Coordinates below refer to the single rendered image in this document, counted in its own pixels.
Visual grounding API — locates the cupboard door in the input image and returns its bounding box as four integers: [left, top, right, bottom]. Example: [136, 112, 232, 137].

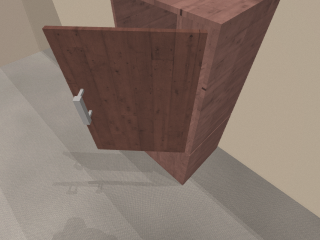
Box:
[42, 25, 208, 153]

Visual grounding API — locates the handle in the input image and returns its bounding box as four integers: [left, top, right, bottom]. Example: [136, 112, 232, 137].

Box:
[73, 89, 93, 125]

